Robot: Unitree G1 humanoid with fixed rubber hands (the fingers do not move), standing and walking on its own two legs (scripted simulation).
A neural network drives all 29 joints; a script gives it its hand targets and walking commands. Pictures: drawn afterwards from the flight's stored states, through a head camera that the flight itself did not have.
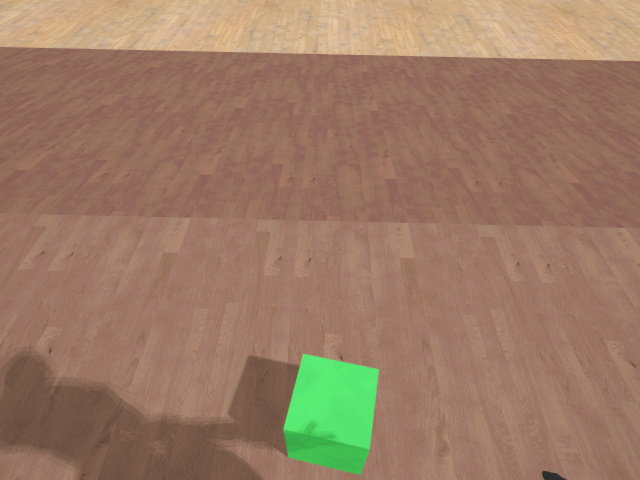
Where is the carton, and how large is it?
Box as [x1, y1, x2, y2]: [283, 354, 378, 474]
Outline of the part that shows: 303,354 283,429 288,457 360,474 369,449 378,369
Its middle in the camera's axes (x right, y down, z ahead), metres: +0.03 +0.50 +1.09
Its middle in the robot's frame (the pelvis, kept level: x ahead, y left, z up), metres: +0.44 -0.04 -0.66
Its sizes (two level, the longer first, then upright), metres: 0.210 0.200 0.250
